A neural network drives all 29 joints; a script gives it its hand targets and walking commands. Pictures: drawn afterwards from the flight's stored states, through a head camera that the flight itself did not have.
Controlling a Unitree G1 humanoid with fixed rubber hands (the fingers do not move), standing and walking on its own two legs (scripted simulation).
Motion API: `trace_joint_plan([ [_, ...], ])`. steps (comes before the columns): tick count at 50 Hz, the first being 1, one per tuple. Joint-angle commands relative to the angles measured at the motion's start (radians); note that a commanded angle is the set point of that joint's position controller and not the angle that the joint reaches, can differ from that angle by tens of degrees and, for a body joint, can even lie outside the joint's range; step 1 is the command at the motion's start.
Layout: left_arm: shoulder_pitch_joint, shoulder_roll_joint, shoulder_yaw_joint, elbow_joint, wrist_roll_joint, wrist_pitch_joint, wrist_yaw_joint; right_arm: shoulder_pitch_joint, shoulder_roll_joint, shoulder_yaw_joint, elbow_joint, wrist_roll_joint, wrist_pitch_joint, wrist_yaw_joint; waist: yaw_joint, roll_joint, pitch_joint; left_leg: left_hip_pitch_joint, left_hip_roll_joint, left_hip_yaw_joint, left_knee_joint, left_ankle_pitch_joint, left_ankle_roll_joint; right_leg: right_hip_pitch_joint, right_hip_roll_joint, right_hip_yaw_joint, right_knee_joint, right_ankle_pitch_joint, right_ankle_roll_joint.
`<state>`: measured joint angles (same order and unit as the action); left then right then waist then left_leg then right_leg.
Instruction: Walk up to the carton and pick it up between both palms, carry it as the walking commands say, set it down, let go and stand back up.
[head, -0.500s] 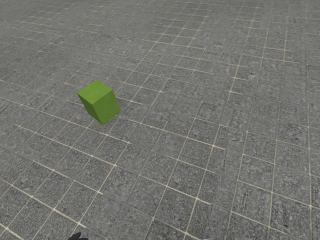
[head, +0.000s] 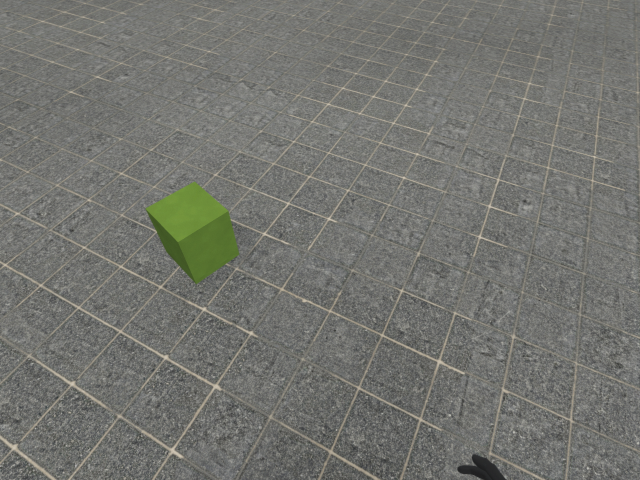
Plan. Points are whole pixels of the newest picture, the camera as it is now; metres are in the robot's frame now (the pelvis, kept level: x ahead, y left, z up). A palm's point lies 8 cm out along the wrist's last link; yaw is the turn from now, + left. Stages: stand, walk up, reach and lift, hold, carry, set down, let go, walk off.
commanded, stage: walk up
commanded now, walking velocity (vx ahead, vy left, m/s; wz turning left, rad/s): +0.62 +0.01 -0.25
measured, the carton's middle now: (195, 233) +1.00 +0.50 -0.63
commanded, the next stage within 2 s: none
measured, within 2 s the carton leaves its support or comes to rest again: neither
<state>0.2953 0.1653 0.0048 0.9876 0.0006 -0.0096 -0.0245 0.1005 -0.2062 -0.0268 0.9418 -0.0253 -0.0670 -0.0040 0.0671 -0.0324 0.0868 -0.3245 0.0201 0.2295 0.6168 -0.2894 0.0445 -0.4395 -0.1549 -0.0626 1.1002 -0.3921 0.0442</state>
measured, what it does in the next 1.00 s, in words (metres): walks ahead: right foot, then left foot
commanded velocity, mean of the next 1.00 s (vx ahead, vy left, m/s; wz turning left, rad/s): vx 0.26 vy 0.00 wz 0.07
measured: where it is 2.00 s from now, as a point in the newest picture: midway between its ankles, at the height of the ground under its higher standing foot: (259, 374)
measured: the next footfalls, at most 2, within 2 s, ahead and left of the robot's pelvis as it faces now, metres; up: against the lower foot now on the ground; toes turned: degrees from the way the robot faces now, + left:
right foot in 0.18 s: +0.22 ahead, -0.13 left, +0.00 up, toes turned -14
left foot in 0.62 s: +0.47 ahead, +0.14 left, +0.00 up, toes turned -3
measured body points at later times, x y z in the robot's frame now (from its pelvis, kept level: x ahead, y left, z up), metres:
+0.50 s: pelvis +0.24 -0.01 +0.02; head +0.24 +0.01 +0.47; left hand +0.21 +0.21 -0.14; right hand +0.31 -0.28 -0.10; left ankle +0.31 +0.15 -0.67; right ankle +0.18 -0.12 -0.72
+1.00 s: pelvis +0.31 +0.06 +0.00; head +0.39 +0.03 +0.44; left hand +0.44 +0.33 -0.12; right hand +0.39 -0.17 -0.17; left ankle +0.43 +0.14 -0.72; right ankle +0.32 -0.05 -0.72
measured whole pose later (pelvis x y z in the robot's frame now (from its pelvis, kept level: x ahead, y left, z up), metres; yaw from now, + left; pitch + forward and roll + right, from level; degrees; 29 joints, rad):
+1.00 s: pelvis +0.31 +0.06 +0.00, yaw +3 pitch +1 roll -1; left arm 0.03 0.23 0.02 0.89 0.00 0.03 0.04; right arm 0.12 -0.21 -0.04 0.94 -0.02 0.05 0.00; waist -0.03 0.10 0.18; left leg -0.50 -0.10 -0.05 0.59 -0.14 0.05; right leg -0.34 -0.01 -0.04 0.66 -0.33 0.01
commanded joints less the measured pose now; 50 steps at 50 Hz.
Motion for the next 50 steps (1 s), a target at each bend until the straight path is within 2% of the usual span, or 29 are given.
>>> trace_joint_plan([
  [1, -0.074, 0.055, 0.017, -0.151, 0.004, -0.009, -0.009, 0.091, -0.151, -0.042, -0.006, -0.008, -0.020, -0.008, -0.079, 0.063, -0.048, 0.152, 0.399, -0.337, -0.406, -0.183, 0.104, -0.148, -0.072, 0.028, -0.221, 0.104, 0.022],
  [2, -0.087, 0.048, 0.017, -0.165, -0.002, -0.011, -0.007, 0.081, -0.135, -0.039, -0.007, -0.004, -0.020, -0.007, -0.085, 0.010, -0.059, 0.110, 0.412, -0.311, -0.415, -0.166, 0.100, -0.088, -0.062, 0.025, -0.282, 0.143, 0.005],
  [4, 0.021, 0.077, 0.003, -0.099, 0.024, -0.026, -0.018, 0.125, -0.177, -0.012, 0.028, 0.000, -0.014, 0.021, 0.002, 0.048, -0.106, 0.006, 0.336, -0.308, -0.363, -0.035, 0.089, 0.125, 0.039, -0.018, -0.364, 0.121, -0.031],
  [5, 0.106, 0.076, 0.000, -0.043, 0.026, -0.024, -0.015, 0.078, -0.174, -0.021, 0.022, -0.005, -0.018, 0.022, 0.040, 0.124, -0.105, -0.045, 0.319, -0.194, -0.321, -0.011, 0.067, 0.190, 0.030, -0.049, -0.388, 0.187, -0.028],
  [6, 0.190, 0.100, 0.006, -0.023, 0.031, -0.023, 0.001, 0.036, -0.181, -0.014, 0.018, -0.001, -0.009, 0.026, 0.086, 0.036, -0.127, -0.071, 0.268, -0.141, -0.210, 0.069, 0.041, 0.311, 0.073, -0.097, -0.439, 0.221, -0.042],
  [7, 0.281, 0.168, 0.027, 0.036, 0.035, -0.042, 0.009, 0.058, -0.161, -0.001, 0.014, -0.004, -0.012, 0.027, 0.136, -0.165, -0.151, -0.200, 0.193, -0.109, 0.046, 0.122, 0.003, 0.482, 0.030, 0.023, -0.529, 0.168, -0.091],
  [8, 0.414, 0.276, 0.049, 0.049, 0.038, -0.046, 0.022, 0.004, -0.143, 0.003, -0.029, 0.006, -0.007, 0.034, 0.171, -0.447, -0.195, -0.319, -0.008, -0.023, 0.480, -0.226, -0.060, 0.589, -0.171, 0.358, -0.733, 0.251, -0.204],
  [9, 0.405, 0.304, 0.043, 0.067, 0.029, -0.051, 0.030, 0.000, -0.138, -0.008, -0.052, 0.005, -0.007, 0.033, 0.142, -0.422, -0.220, -0.363, -0.064, -0.171, 0.717, -0.352, -0.114, 0.573, -0.260, 0.619, -0.793, 0.320, -0.248],
  [11, 0.289, 0.221, 0.026, 0.024, 0.028, -0.053, 0.035, -0.038, -0.141, -0.015, -0.064, 0.002, 0.002, 0.036, 0.107, -0.246, -0.132, -0.401, 0.004, -0.250, 0.812, -0.262, -0.100, 0.473, -0.243, 0.501, -0.801, 0.400, -0.300],
  [12, 0.210, 0.187, 0.027, 0.017, 0.020, -0.061, 0.037, 0.012, -0.116, -0.021, -0.042, -0.001, 0.005, 0.037, 0.066, -0.190, -0.082, -0.368, 0.069, -0.272, 0.730, -0.236, -0.111, 0.371, -0.242, 0.395, -0.816, 0.325, -0.262],
  [13, 0.123, 0.198, 0.060, -0.037, 0.007, -0.059, 0.029, 0.117, -0.136, -0.014, 0.030, -0.001, 0.011, 0.047, 0.013, -0.260, -0.066, -0.385, 0.096, -0.261, 0.721, -0.133, -0.114, 0.346, -0.211, 0.299, -0.845, 0.229, -0.231],
  [16, 0.090, 0.209, 0.039, -0.031, 0.004, -0.068, 0.022, 0.091, -0.126, -0.005, 0.033, 0.001, 0.032, 0.055, 0.012, -0.226, 0.030, -0.354, 0.111, -0.273, 0.582, -0.053, -0.135, 0.226, -0.179, 0.328, -0.953, -0.062, -0.236],
  [17, 0.128, 0.207, 0.039, -0.020, 0.011, -0.068, 0.023, 0.035, -0.137, -0.007, 0.013, -0.002, 0.030, 0.059, 0.020, -0.123, 0.010, -0.339, 0.110, -0.276, 0.533, -0.025, -0.126, 0.256, -0.175, 0.350, -0.975, -0.067, -0.226],
  [21, 0.175, 0.193, 0.023, 0.033, 0.016, -0.077, 0.023, -0.050, -0.123, -0.001, -0.002, 0.008, 0.028, 0.059, 0.015, -0.005, 0.018, -0.263, 0.119, -0.248, 0.240, -0.031, -0.133, 0.263, -0.164, 0.277, -0.962, 0.107, -0.213],
  [22, 0.159, 0.180, 0.014, 0.035, 0.009, -0.078, 0.024, -0.018, -0.105, 0.003, 0.013, 0.005, 0.026, 0.055, -0.004, 0.042, -0.022, -0.202, 0.111, -0.235, 0.150, 0.031, -0.130, 0.260, -0.129, 0.224, -0.944, 0.142, -0.191],
  [23, 0.093, 0.213, 0.024, 0.026, 0.007, -0.079, 0.025, 0.001, -0.103, 0.013, 0.015, 0.001, 0.028, 0.054, -0.033, -0.029, 0.014, -0.146, 0.121, -0.229, 0.096, 0.014, -0.120, 0.221, -0.149, 0.196, -0.940, 0.208, -0.204],
  [25, 0.093, 0.226, 0.029, 0.035, 0.006, -0.065, 0.023, 0.030, -0.110, 0.007, 0.026, -0.002, 0.030, 0.051, -0.063, 0.052, -0.028, 0.001, 0.065, -0.138, -0.059, 0.111, -0.104, 0.193, -0.097, 0.119, -0.872, 0.273, -0.171],
  [27, 0.095, 0.195, 0.035, -0.005, -0.007, -0.060, 0.036, 0.135, -0.151, -0.012, 0.078, 0.003, 0.024, 0.015, -0.090, 0.185, -0.092, 0.103, 0.018, -0.142, -0.107, 0.390, -0.067, 0.254, -0.018, -0.008, -0.570, 0.672, -0.090],
  [28, 0.094, 0.194, 0.040, -0.039, -0.015, -0.055, 0.043, 0.167, -0.234, -0.051, 0.071, 0.015, 0.022, 0.009, -0.097, 0.257, -0.168, 0.240, 0.106, -0.235, -0.079, 0.817, -0.024, 0.155, 0.045, -0.035, -0.441, 0.510, -0.032],
  [29, 0.044, 0.167, 0.039, -0.061, -0.024, -0.043, 0.056, 0.243, -0.310, -0.074, 0.054, 0.023, 0.024, 0.007, -0.121, 0.447, -0.146, 0.340, 0.275, -0.496, -0.128, 1.326, 0.096, -0.012, 0.163, -0.030, -0.150, -0.138, -0.001],
  [30, 0.042, 0.158, 0.046, -0.057, -0.015, -0.030, 0.063, 0.307, -0.340, -0.089, 0.057, 0.028, 0.033, 0.007, -0.122, 0.426, -0.209, 0.444, 0.387, -0.592, -0.124, 1.458, 0.147, -0.125, 0.160, 0.046, 0.000, -0.355, 0.002],
  [32, 0.069, 0.135, 0.050, -0.033, 0.006, 0.007, 0.070, 0.189, -0.273, -0.071, 0.030, 0.027, 0.047, -0.014, -0.089, 0.187, -0.150, 0.252, 0.341, -0.578, -0.193, 0.960, 0.150, -0.035, 0.077, 0.119, 0.058, -0.253, 0.000],
  [35, 0.007, 0.145, 0.043, -0.051, -0.012, 0.026, 0.072, 0.093, -0.232, -0.059, 0.004, 0.021, 0.064, -0.017, -0.099, 0.229, -0.185, 0.177, 0.260, -0.571, -0.232, 0.763, 0.142, 0.012, 0.070, 0.080, 0.008, -0.176, -0.008],
  [40, -0.004, 0.135, 0.041, -0.054, -0.008, 0.050, 0.064, 0.026, -0.217, -0.047, -0.055, 0.005, 0.085, -0.022, -0.071, 0.159, -0.278, 0.101, 0.235, -0.561, -0.280, 0.346, 0.090, 0.140, 0.118, 0.072, -0.189, -0.050, -0.030],
  [45, -0.041, 0.165, 0.045, -0.088, -0.004, 0.042, 0.060, 0.049, -0.214, -0.067, -0.075, 0.009, 0.105, -0.007, -0.025, 0.112, -0.320, -0.059, 0.158, -0.613, -0.233, 0.361, 0.064, 0.405, 0.146, 0.032, -0.517, 0.118, -0.030],
  [46, -0.013, 0.211, 0.056, -0.102, 0.008, 0.035, 0.069, 0.021, -0.168, -0.055, -0.099, 0.005, 0.099, 0.000, 0.015, 0.034, -0.321, -0.188, 0.051, -0.506, -0.117, 0.268, 0.004, 0.508, 0.057, 0.131, -0.707, 0.047, -0.058],
  [47, -0.005, 0.293, 0.072, -0.109, 0.017, 0.037, 0.075, 0.012, -0.091, -0.038, -0.132, 0.006, 0.090, 0.000, 0.065, -0.310, -0.300, -0.393, -0.066, -0.318, 0.119, -0.096, -0.029, 0.563, -0.252, 0.374, -0.779, 0.101, -0.129],
  [48, -0.119, 0.308, 0.072, -0.125, 0.009, 0.045, 0.073, 0.010, -0.111, -0.047, -0.138, 0.003, 0.107, 0.001, 0.027, -0.401, -0.249, -0.332, -0.055, -0.227, 0.331, -0.207, -0.057, 0.410, -0.304, 0.372, -0.800, 0.171, -0.218],
  [50, -0.251, 0.218, 0.058, -0.167, 0.006, 0.045, 0.073, 0.062, -0.130, -0.072, -0.104, 0.009, 0.114, 0.011, -0.050, -0.242, -0.170, -0.210, -0.018, -0.264, 0.483, -0.150, -0.066, 0.263, -0.255, 0.196, -0.752, 0.358, -0.233],
])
